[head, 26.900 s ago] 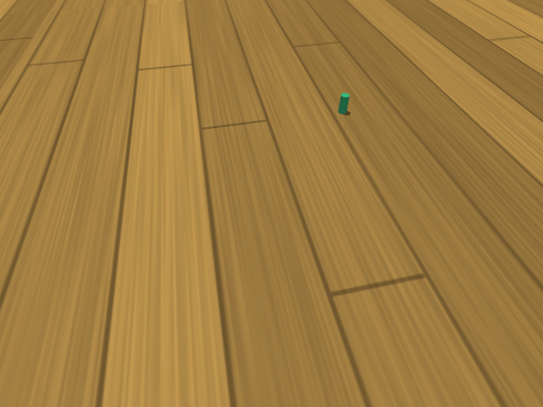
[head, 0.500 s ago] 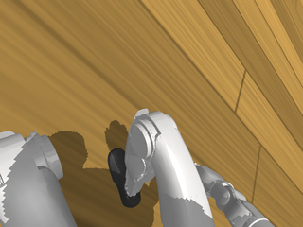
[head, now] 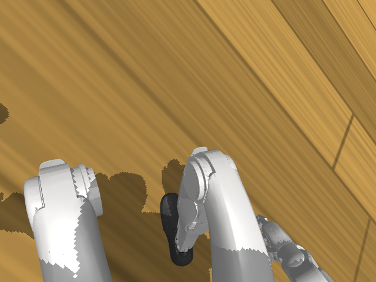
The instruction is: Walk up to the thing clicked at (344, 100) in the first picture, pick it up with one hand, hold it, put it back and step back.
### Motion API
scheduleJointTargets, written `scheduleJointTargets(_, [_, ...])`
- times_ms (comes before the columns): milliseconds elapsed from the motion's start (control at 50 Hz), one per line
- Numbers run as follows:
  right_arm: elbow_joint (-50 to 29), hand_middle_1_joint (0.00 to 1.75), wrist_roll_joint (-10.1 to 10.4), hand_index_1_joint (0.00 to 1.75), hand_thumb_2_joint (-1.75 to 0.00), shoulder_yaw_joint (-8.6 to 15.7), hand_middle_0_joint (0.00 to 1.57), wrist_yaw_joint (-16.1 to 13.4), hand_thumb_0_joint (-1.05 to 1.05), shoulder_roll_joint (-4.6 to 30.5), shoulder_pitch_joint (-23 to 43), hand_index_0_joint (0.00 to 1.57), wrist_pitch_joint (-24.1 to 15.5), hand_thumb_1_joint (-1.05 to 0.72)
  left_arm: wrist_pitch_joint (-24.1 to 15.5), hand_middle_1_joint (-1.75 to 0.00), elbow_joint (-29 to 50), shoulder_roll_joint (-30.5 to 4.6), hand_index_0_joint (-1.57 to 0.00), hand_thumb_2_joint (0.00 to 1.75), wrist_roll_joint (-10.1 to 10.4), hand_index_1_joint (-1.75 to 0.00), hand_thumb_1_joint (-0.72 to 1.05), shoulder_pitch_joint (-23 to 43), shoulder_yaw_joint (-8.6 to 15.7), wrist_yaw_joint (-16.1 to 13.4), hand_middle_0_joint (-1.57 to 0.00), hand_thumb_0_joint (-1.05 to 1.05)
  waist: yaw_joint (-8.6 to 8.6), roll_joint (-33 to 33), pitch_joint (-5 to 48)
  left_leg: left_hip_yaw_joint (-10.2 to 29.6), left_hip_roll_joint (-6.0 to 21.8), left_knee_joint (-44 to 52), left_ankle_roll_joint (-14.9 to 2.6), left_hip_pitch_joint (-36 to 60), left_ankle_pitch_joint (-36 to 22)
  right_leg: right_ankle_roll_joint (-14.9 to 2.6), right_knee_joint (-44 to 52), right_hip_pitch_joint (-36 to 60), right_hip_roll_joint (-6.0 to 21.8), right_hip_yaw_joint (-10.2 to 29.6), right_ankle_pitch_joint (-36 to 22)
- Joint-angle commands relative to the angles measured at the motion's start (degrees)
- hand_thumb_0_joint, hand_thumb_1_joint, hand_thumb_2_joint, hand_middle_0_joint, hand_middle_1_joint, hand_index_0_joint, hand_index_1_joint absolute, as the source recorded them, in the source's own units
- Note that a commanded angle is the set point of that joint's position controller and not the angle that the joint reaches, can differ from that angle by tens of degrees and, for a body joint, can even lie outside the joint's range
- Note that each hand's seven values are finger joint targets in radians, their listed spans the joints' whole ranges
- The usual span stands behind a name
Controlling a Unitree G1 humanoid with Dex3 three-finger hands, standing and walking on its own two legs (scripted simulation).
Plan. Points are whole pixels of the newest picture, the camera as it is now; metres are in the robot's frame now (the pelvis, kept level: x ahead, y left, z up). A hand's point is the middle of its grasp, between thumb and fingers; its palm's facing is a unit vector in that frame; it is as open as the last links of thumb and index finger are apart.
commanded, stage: home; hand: left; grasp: from the side
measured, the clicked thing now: out of the picture +0.44 +0.37 -0.26
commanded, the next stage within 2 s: none
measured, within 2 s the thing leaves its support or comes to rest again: neither
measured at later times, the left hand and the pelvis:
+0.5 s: hand out of the picture +0.23 +0.40 +0.08, palm faces +0.42 -0.71 -0.57, open 17.2 cm; pelvis +0.02 -0.02 +0.17, yaw +11 degrees
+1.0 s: hand out of the picture +0.23 +0.27 +0.28, palm faces +0.40 -0.84 -0.37, open 17.4 cm; pelvis +0.09 +0.00 +0.36, yaw +15 degrees
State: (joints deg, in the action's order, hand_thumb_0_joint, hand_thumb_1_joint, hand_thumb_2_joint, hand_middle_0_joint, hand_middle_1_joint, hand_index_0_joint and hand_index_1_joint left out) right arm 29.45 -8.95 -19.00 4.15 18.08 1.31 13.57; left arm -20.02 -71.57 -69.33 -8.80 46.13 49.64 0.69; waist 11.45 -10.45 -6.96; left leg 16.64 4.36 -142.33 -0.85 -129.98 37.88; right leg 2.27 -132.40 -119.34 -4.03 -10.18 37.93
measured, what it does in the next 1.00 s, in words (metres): rises, turning left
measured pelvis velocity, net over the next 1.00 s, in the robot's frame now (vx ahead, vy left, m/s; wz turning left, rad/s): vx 0.09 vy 0.00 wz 0.26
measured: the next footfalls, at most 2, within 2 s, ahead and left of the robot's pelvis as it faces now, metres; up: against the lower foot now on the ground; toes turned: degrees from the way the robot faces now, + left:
none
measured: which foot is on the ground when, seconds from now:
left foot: down 0.00-1.00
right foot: down 0.00-1.00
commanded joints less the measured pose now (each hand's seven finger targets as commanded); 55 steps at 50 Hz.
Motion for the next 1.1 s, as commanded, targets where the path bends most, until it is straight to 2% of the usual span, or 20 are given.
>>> scheduleJointTargets(0, [0.14, 0.30, 1.55, 0.30, -0.90, 12.01, 0.20, -0.50, 0.00, 18.27, -7.30, 0.20, 0.08, -0.90, 1.99, -0.08, 18.58, -10.28, -0.07, 0.16, 1.88, -0.08, -0.38, 2.70, -6.06, -1.25, -0.07, 0.00, -2.00, 45.35, 39.34, -5.78, 2.79, 25.07, 2.59, 42.30, -11.11, -4.10, 9.56, 3.23, -1.40, -4.28, -9.13])
scheduleJointTargets(20, [1.52, 0.30, 2.35, 0.30, -0.90, 12.44, 0.20, -0.38, 0.00, 16.61, -8.78, 0.20, -0.23, -0.90, 4.00, -0.08, 15.53, -1.35, -0.06, 0.13, 2.51, -0.08, -0.43, -2.25, -11.19, -0.82, -0.06, 0.00, -0.70, 39.64, 35.78, -6.08, 2.24, 25.89, 1.78, 37.26, -6.08, -4.02, 11.53, 3.79, -1.21, -4.21, -7.06])
scheduleJointTargets(40, [1.33, 0.30, 3.07, 0.30, -0.90, 13.47, 0.20, -0.48, 0.00, 16.65, -8.46, 0.20, -0.68, -0.90, 5.65, -0.07, 15.11, 1.16, -0.06, 0.10, 3.01, -0.07, -0.47, -5.87, -11.90, -0.79, -0.06, 0.00, -1.45, 34.70, 34.03, -6.49, 1.75, 26.15, 1.09, 33.60, -2.78, -3.98, 13.30, 4.13, -1.08, -4.00, -5.45])
scheduleJointTargets(100, [0.72, 0.30, 5.22, 0.30, -0.90, 16.25, 0.20, -0.39, 0.00, 15.44, -9.06, 0.20, -0.99, -0.90, 8.57, -0.07, 30.85, -2.50, -0.06, 0.09, 3.77, -0.07, -0.49, -10.60, -9.08, -1.18, -0.06, 0.00, -7.32, 31.37, 40.95, -8.06, 0.74, 28.59, 0.42, 34.42, -2.05, -4.14, 16.53, 7.22, -0.53, -1.67, -3.78])
scheduleJointTargets(140, [-0.77, 0.30, 6.97, 0.30, -0.90, 18.31, 0.20, -0.04, 0.00, 14.61, -8.00, 0.20, -1.30, -0.90, 10.50, -0.07, 35.84, 3.21, -0.06, 0.12, 4.37, -0.07, -0.44, -13.72, -12.38, -1.05, -0.06, 0.00, -8.40, 29.84, 43.89, -7.31, 0.58, 32.72, 0.40, 37.24, -0.50, -4.21, 17.65, 7.38, -0.20, -0.83, -2.77])
scheduleJointTargets(160, [-0.07, 0.30, 7.82, 0.30, -0.90, 19.67, 0.20, -0.15, 0.00, 14.46, -9.18, 0.20, -1.56, -0.90, 11.50, -0.07, 37.75, 4.01, -0.06, 0.11, 4.67, -0.07, -0.45, -18.30, -11.68, -1.24, -0.06, 0.00, -9.13, 27.69, 44.88, -7.11, 0.42, 34.43, 0.25, 37.93, 1.08, -4.22, 18.85, 8.25, -0.07, -0.35, -1.62])
scheduleJointTargets(200, [-1.38, 0.30, 9.09, 0.30, -0.90, 20.93, 0.20, -0.66, 0.00, 13.64, -8.79, 0.20, -2.12, -0.90, 12.66, -0.07, 46.36, 2.51, -0.06, 0.10, 5.00, -0.07, -0.47, -20.54, -10.63, -2.14, -0.06, 0.00, -10.80, 26.15, 47.83, -7.50, 0.12, 37.99, -0.07, 40.11, 3.23, -4.15, 22.46, 12.77, -0.03, 1.16, -0.51])
scheduleJointTargets(220, [-1.19, 0.30, 9.58, 0.30, -0.90, 21.89, 0.20, -1.08, 0.00, 13.79, -9.33, 0.20, -2.18, -0.90, 13.49, -0.06, 47.91, 3.44, -0.05, 0.09, 5.21, -0.06, -0.50, -23.18, -10.65, -2.48, -0.06, 0.00, -10.94, 25.10, 48.38, -7.45, 0.00, 39.79, -0.16, 41.37, 4.26, -4.09, 24.25, 14.28, 0.11, 1.78, 0.19])
scheduleJointTargets(260, [-3.34, 0.30, 10.43, 0.30, -0.90, 22.14, 0.20, -2.05, 0.00, 12.04, -8.85, 0.20, -2.80, -0.90, 15.15, -0.07, 53.79, 8.34, -0.06, 0.10, 5.81, -0.07, -0.47, -26.17, -13.51, -3.12, -0.06, 0.00, -10.65, 24.15, 50.20, -7.78, -0.24, 43.43, -0.41, 43.63, 6.54, -4.00, 28.12, 18.21, 0.34, 2.89, 1.61])
scheduleJointTargets(280, [-3.23, 0.30, 10.66, 0.30, -0.90, 22.23, 0.20, -2.64, 0.00, 11.50, -8.89, 0.20, -3.20, -0.90, 15.43, -0.06, 58.29, 8.06, -0.05, 0.09, 6.05, -0.06, -0.49, -25.59, -13.21, -3.74, -0.06, 0.00, -10.97, 24.53, 49.98, -7.74, -0.20, 45.16, -0.44, 44.86, 7.34, -3.94, 29.48, 19.75, 0.45, 3.33, 1.95])
scheduleJointTargets(300, [-3.65, 0.30, 10.91, 0.30, -0.90, 22.21, 0.20, -3.22, 0.00, 10.89, -8.28, 0.20, -3.90, -0.90, 16.41, -0.06, 56.00, 11.34, -0.06, 0.10, 6.19, -0.07, -0.48, -29.49, -14.57, -4.15, -0.06, 0.00, -11.15, 24.21, 49.64, -7.81, -0.31, 46.93, -0.37, 46.52, 7.43, -3.92, 30.95, 21.20, 0.63, 3.72, 1.93])
scheduleJointTargets(340, [-3.64, 0.30, 11.04, 0.30, -0.90, 22.49, 0.20, -4.49, 0.00, 9.72, -8.44, 0.20, -5.30, -0.90, 17.32, -0.06, 58.61, 12.92, -0.05, 0.08, 6.26, -0.06, -0.51, -29.56, -15.83, -5.39, -0.05, 0.00, -10.75, 23.26, 49.14, -8.93, -0.47, 48.88, -0.38, 49.01, 6.24, -3.97, 34.75, 24.72, 0.93, 4.77, 1.55])
scheduleJointTargets(420, [-3.23, 0.30, 10.85, 0.30, -0.90, 22.61, 0.20, -6.58, 0.00, 7.55, -9.09, 0.20, -7.78, -0.90, 18.90, -0.06, 58.70, 19.98, -0.05, 0.07, 6.85, -0.06, -0.53, -34.17, -20.07, -7.18, -0.05, 0.00, -10.16, 22.79, 47.49, -11.62, -1.09, 52.16, -0.32, 54.84, 0.16, -4.13, 41.92, 32.44, 1.62, 6.63, -1.88])
scheduleJointTargets(500, [-2.65, 0.30, 10.70, 0.30, -0.90, 22.47, 0.20, -8.36, 0.00, 5.66, -10.17, 0.20, -10.18, -0.90, 20.93, -0.05, 55.79, 25.41, -0.05, 0.05, 7.42, -0.05, -0.55, -39.38, -23.35, -8.46, -0.05, 0.00, -9.76, 17.45, 44.45, -14.58, -1.74, 53.99, -0.83, 57.51, -8.89, -3.47, 50.18, 43.48, 2.53, 9.20, -8.58])
scheduleJointTargets(560, [-2.85, 0.30, 10.78, 0.30, -0.90, 22.40, 0.20, -9.45, 0.00, 4.86, -11.04, 0.20, -11.82, -0.90, 22.53, -0.05, 54.74, 30.17, -0.05, 0.05, 7.80, -0.05, -0.56, -42.32, -26.57, -8.95, -0.05, 0.00, -8.40, 14.57, 41.25, -15.07, -1.69, 57.53, -1.04, 60.74, -12.74, -2.77, 55.38, 50.65, 3.02, 10.00, -13.05])
scheduleJointTargets(660, [-3.57, 0.30, 11.03, 0.30, -0.90, 22.02, 0.20, -10.57, 0.00, 3.62, -13.25, 0.20, -13.95, -0.90, 25.79, -0.05, 57.34, 34.70, -0.05, 0.06, 7.97, -0.05, -0.54, -48.61, -30.12, -10.12, -0.05, 0.00, -9.03, 12.54, 41.48, -15.78, -1.88, 64.41, -0.99, 69.38, -20.71, -1.93, 62.97, 64.73, 3.90, 10.99, -22.61])
scheduleJointTargets(820, [-5.91, 0.30, 11.28, 0.30, -0.90, 21.76, 0.20, -13.27, 0.00, 2.50, -14.60, 0.20, -15.67, -0.90, 30.68, -0.05, 66.57, 41.32, -0.05, 0.05, 8.81, -0.05, -0.57, -58.28, -35.41, -12.65, -0.05, 0.00, -10.02, 16.58, 35.22, -16.06, -2.42, 78.09, 0.31, 86.02, -27.24, -2.59, 72.62, 74.38, 3.43, 8.18, -26.91])
scheduleJointTargets(940, [-7.64, 0.30, 10.84, 0.30, -0.90, 21.27, 0.20, -14.93, 0.00, 1.38, -15.37, 0.20, -16.83, -0.90, 33.83, -0.06, 73.95, 47.43, -0.05, 0.08, 9.27, -0.06, -0.51, -65.70, -41.88, -13.31, -0.05, 0.00, -9.43, 17.45, 27.73, -15.83, -2.50, 87.44, 0.86, 93.46, -26.62, -2.94, 79.85, 79.97, 2.79, 6.14, -25.12])
scheduleJointTargets(1000, [-8.84, 0.30, 10.50, 0.30, -0.90, 20.84, 0.20, -15.45, 0.00, 0.82, -15.12, 0.20, -17.80, -0.90, 34.64, -0.06, 78.36, 50.33, -0.05, 0.08, 9.33, -0.06, -0.51, -68.07, -45.58, -13.29, -0.05, 0.00, -8.96, 16.83, 24.03, -15.24, -2.39, 91.13, 0.82, 94.97, -23.37, -2.94, 82.51, 81.35, 2.45, 5.09, -22.23])
scheduleJointTargets(1080, [-10.05, 0.30, 10.06, 0.30, -0.90, 20.53, 0.20, -15.83, 0.00, 0.46, -14.42, 0.20, -19.39, -0.90, 35.13, -0.06, 81.76, 51.77, -0.05, 0.06, 9.04, -0.06, -0.54, -71.31, -47.78, -12.67, -0.05, 0.00, -9.04, 14.46, 19.23, -14.61, -2.36, 94.73, 0.73, 95.67, -19.55, -2.80, 85.19, 82.28, 2.06, 4.41, -18.92])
